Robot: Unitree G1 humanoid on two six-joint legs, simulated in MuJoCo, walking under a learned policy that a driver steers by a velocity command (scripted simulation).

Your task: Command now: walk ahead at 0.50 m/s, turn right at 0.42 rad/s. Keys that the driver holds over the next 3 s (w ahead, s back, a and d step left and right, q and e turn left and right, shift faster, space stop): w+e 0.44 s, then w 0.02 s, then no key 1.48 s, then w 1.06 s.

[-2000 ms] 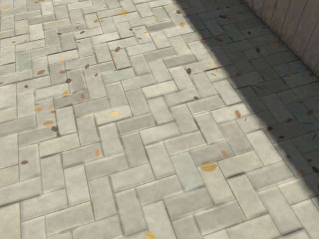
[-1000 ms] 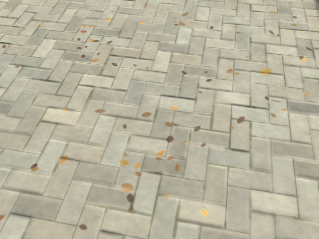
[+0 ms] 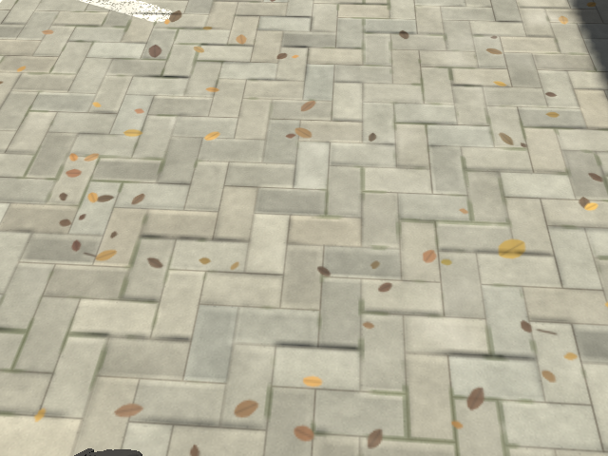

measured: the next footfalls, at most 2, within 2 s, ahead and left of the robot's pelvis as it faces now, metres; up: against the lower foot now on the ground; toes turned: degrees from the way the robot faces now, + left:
left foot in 0.48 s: +0.46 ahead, +0.07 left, +0.00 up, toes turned -19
right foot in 0.86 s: +0.45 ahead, -0.18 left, +0.00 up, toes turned -18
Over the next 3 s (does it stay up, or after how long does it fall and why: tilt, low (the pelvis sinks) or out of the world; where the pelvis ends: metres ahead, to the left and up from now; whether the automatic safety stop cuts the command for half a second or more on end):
stays up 0.84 -0.16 0.03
